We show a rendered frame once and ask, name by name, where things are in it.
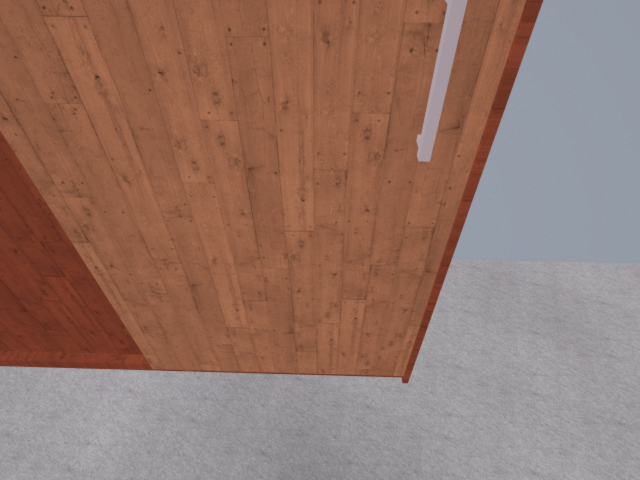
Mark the handle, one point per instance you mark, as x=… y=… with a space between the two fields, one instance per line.
x=445 y=57

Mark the wardrobe door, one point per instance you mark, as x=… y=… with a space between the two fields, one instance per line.
x=49 y=300
x=241 y=176

